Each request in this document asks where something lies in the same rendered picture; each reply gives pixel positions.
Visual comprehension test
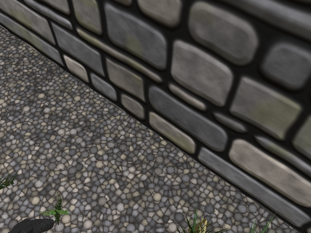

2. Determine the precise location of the robot left hand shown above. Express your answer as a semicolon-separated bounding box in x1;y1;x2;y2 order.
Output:
8;218;54;233

